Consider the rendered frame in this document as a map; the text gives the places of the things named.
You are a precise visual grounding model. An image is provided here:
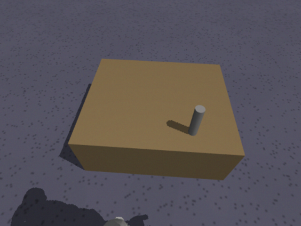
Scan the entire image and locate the can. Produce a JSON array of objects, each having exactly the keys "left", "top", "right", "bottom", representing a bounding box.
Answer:
[{"left": 188, "top": 105, "right": 206, "bottom": 136}]

